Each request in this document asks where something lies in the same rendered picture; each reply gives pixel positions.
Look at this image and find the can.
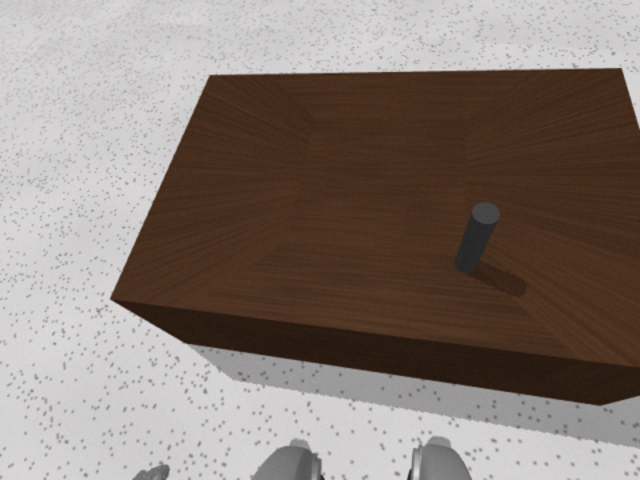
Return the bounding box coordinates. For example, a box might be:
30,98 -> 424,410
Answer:
455,202 -> 500,273

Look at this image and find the left robot hand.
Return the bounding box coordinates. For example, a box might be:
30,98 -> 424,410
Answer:
132,464 -> 170,480

